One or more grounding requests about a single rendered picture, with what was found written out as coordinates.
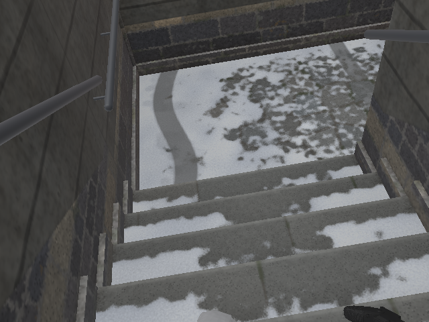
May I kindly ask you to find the right robot hand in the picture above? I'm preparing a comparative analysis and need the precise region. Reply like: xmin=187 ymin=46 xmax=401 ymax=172
xmin=343 ymin=305 xmax=405 ymax=322

